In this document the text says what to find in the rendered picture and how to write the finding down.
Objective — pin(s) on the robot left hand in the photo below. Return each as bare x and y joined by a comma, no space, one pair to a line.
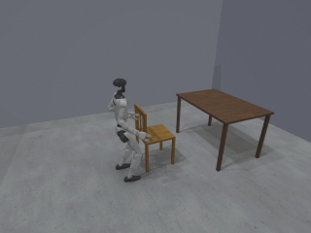
131,115

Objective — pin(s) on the left robot shin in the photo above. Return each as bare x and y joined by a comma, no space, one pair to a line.
126,153

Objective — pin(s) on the right robot upper arm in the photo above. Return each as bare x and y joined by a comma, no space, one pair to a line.
122,108

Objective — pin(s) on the table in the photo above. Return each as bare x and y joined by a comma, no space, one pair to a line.
227,109

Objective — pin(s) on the humanoid robot head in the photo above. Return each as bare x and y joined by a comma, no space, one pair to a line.
120,83

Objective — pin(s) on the robot right hand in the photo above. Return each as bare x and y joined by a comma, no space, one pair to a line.
142,135

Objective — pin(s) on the left robot upper arm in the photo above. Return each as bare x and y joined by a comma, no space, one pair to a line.
111,104

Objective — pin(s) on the chair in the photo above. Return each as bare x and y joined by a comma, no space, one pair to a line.
158,132

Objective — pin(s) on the right robot forearm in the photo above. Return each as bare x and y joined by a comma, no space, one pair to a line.
128,128

